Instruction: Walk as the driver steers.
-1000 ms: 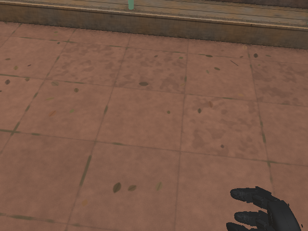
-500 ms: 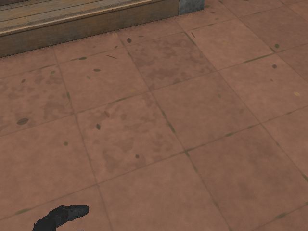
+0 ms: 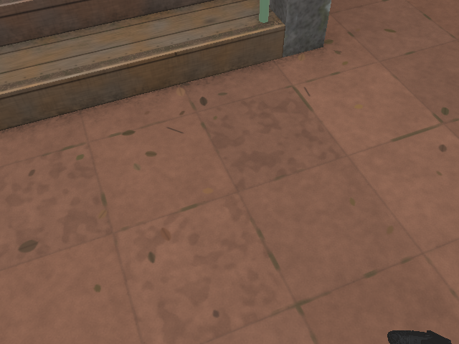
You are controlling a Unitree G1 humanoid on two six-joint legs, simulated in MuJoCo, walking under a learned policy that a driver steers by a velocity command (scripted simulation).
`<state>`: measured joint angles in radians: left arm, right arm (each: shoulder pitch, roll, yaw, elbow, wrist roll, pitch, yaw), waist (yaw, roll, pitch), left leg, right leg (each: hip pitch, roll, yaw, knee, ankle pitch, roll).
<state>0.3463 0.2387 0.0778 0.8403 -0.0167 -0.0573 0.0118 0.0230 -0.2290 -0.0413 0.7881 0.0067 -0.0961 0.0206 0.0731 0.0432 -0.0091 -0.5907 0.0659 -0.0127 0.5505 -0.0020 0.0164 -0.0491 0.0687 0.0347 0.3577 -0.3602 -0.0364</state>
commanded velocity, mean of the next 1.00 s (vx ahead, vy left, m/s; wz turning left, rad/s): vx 0.09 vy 0.00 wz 0.17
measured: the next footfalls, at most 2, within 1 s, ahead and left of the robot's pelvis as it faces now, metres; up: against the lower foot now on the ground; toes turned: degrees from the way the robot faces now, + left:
left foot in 0.04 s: +0.20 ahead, +0.13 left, +0.00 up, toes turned +2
right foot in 0.42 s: +0.19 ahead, -0.12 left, +0.00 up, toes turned +1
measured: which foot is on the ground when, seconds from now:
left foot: up 0.00-0.02, down 0.04-1.00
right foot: down 0.00-0.06, up 0.08-0.40, down 0.42-0.76, up 0.78-1.00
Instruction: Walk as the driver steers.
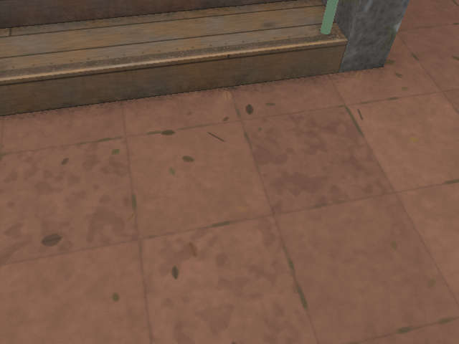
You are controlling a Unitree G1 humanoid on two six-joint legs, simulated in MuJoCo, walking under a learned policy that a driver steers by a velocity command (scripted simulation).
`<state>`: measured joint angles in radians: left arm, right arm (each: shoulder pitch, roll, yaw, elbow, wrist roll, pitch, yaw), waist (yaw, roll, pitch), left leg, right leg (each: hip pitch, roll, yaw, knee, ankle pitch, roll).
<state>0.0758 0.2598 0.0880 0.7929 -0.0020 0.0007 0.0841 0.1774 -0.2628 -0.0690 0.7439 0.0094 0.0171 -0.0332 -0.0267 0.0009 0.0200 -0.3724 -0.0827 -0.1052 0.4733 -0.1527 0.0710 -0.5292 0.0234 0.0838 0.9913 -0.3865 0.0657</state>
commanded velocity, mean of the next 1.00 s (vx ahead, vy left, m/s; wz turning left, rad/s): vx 0.26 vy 0.00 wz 0.28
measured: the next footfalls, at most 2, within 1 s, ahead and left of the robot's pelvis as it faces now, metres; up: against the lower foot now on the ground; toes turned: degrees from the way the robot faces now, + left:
right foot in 0.20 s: +0.06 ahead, -0.14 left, +0.00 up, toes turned +14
left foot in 0.62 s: +0.03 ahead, +0.13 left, +0.00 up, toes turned +15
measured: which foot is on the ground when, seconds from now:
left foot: down 0.00-0.20, up 0.22-0.60, down 0.62-1.00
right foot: up 0.00-0.18, down 0.20-0.62, up 0.64-1.00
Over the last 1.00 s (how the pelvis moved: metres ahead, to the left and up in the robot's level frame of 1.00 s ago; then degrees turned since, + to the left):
0.12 0.04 0.01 14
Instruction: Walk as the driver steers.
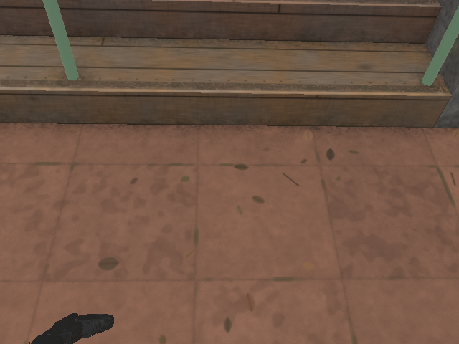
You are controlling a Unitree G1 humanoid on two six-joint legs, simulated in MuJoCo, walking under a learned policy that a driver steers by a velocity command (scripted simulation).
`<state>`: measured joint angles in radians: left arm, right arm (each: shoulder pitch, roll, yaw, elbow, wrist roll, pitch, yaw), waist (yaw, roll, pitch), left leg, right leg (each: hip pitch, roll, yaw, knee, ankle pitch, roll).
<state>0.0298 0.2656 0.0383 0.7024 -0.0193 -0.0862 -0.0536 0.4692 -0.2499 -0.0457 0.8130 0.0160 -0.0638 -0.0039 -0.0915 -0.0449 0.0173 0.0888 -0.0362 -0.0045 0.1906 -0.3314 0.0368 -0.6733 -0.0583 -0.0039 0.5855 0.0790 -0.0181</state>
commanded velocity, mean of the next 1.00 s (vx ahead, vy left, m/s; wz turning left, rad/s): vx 0.15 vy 0.00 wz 0.01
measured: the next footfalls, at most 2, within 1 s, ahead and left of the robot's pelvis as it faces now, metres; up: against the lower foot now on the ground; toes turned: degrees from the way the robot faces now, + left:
right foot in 0.10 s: +0.25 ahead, -0.12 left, +0.00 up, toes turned -2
left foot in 0.52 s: +0.34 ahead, +0.11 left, +0.00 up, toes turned -1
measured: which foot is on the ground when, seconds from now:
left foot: down 0.00-0.10, up 0.12-0.50, down 0.52-1.00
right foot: up 0.00-0.08, down 0.10-1.00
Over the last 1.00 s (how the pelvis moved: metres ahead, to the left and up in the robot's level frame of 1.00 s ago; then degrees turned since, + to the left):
0.16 0.06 0.00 16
